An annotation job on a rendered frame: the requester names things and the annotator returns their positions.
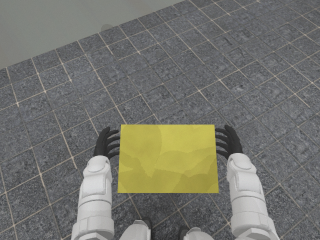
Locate left robot shin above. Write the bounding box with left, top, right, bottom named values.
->
left=133, top=220, right=148, bottom=227

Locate robot left forearm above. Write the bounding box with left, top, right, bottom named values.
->
left=71, top=155, right=115, bottom=240

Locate robot left hand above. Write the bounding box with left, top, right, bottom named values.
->
left=93, top=126, right=121, bottom=160

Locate right robot shin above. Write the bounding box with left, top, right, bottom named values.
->
left=187, top=227, right=201, bottom=234

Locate carton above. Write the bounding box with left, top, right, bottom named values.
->
left=117, top=124, right=219, bottom=193

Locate robot right forearm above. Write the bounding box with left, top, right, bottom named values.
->
left=226, top=153, right=280, bottom=240

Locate robot right hand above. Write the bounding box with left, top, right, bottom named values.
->
left=215, top=124, right=243, bottom=160

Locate robot shin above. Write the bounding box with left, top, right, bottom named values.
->
left=133, top=220, right=148, bottom=227
left=187, top=227, right=201, bottom=234

